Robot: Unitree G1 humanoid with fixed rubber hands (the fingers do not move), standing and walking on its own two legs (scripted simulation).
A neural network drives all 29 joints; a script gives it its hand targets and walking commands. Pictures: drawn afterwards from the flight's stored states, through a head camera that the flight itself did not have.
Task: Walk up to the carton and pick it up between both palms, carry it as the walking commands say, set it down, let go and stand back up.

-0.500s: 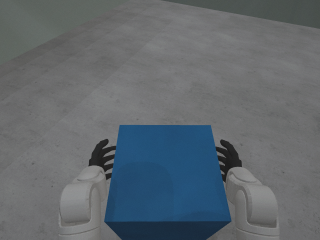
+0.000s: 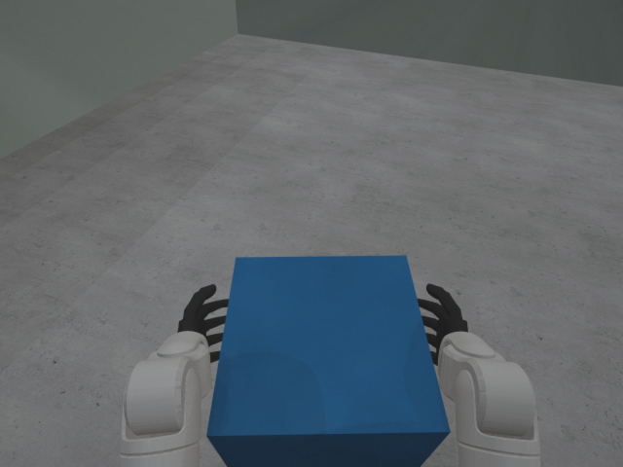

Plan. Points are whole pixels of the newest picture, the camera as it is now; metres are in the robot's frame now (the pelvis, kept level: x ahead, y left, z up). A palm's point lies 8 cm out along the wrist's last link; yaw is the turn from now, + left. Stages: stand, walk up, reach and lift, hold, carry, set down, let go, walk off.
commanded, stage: carry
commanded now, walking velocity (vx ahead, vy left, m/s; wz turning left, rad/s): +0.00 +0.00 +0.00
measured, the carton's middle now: (321, 378) +0.26 +0.01 +0.02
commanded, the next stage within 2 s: none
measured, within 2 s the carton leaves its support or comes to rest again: neither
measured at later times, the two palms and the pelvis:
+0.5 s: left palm (202, 347) +0.25 +0.15 +0.09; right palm (464, 357) +0.25 -0.15 +0.09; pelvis -0.01 +0.00 +0.00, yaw +0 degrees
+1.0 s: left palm (221, 343) +0.26 +0.13 +0.09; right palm (477, 352) +0.26 -0.17 +0.09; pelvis -0.01 -0.02 +0.00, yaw +1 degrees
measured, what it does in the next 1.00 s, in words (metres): stands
